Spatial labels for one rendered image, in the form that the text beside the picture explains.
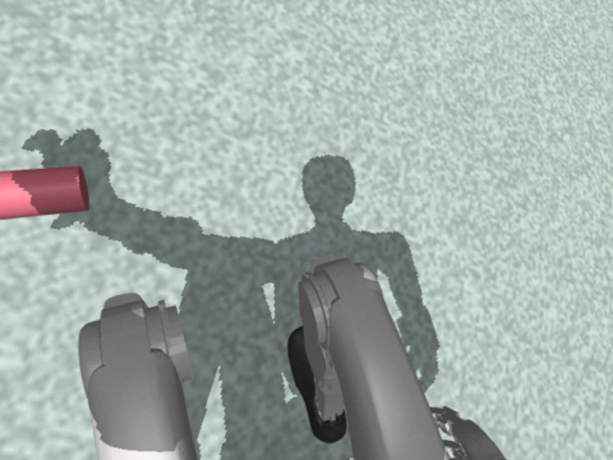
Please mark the bottle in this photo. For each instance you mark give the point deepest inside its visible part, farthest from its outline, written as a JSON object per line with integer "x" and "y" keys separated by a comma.
{"x": 39, "y": 192}

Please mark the right robot hand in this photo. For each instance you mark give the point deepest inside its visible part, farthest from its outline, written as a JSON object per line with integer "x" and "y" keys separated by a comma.
{"x": 471, "y": 442}

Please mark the right robot foot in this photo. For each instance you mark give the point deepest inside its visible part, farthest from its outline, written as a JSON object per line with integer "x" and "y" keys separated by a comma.
{"x": 328, "y": 432}

